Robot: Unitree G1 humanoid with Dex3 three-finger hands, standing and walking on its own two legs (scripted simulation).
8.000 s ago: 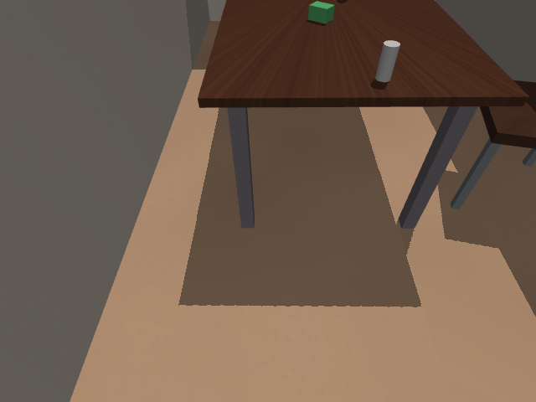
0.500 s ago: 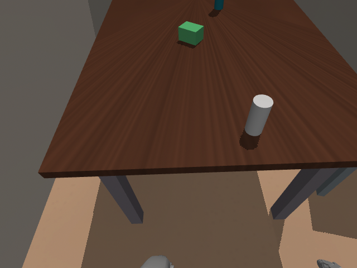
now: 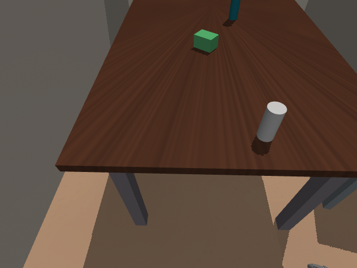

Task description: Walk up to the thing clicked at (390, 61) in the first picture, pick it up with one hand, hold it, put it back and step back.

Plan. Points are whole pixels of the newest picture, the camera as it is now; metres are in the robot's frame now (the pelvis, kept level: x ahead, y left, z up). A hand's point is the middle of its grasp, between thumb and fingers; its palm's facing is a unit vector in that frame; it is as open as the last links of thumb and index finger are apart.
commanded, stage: walk up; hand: right
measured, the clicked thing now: (270, 122) +0.47 -0.21 +0.04
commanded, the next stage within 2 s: stand in 1.06 s
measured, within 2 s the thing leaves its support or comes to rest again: neither
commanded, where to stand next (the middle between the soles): +0.06 +0.01 m, yaw -1 degrees
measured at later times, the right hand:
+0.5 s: hand out of the picture +0.10 -0.26 -0.13, palm faces -0.03 +0.94 -0.33, open 7.4 cm
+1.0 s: hand out of the picture +0.10 -0.26 -0.13, palm faces -0.02 +0.95 -0.33, open 7.4 cm
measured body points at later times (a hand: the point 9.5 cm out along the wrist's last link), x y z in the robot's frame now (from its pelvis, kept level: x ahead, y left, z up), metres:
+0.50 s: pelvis +0.00 -0.01 +0.02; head +0.01 -0.01 +0.47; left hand +0.08 +0.31 -0.10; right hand +0.10 -0.31 -0.10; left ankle +0.04 +0.12 -0.72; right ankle +0.01 -0.15 -0.72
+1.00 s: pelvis +0.01 -0.01 +0.03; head +0.02 -0.01 +0.48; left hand +0.09 +0.30 -0.10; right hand +0.10 -0.31 -0.10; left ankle +0.04 +0.12 -0.72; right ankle +0.01 -0.15 -0.72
